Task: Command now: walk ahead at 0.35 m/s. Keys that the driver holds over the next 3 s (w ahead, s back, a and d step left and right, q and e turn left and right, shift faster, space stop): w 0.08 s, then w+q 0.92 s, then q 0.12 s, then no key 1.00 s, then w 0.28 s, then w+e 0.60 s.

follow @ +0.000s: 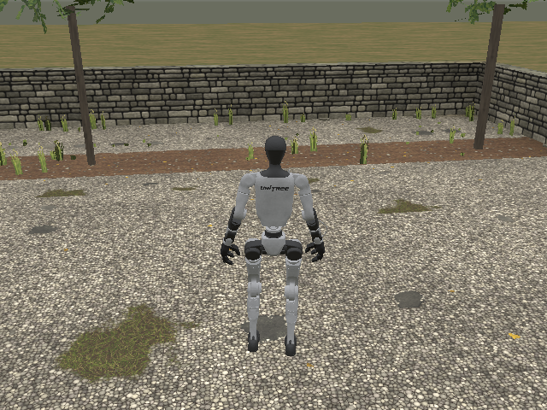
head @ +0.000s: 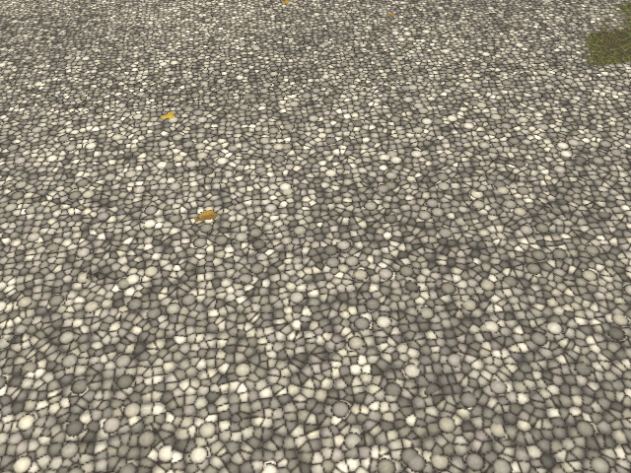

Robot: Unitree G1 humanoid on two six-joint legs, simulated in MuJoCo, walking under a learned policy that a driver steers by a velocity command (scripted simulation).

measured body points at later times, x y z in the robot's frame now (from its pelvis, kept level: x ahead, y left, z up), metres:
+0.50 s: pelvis +0.22 +0.06 -0.01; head +0.25 +0.07 +0.44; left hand +0.18 +0.33 -0.15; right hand +0.45 -0.16 -0.11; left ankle +0.30 +0.14 -0.73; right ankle +0.06 -0.10 -0.63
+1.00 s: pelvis +0.50 +0.09 +0.00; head +0.53 +0.09 +0.45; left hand +0.57 +0.40 -0.08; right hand +0.66 -0.16 -0.13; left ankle +0.33 +0.14 -0.66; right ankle +0.62 +0.02 -0.73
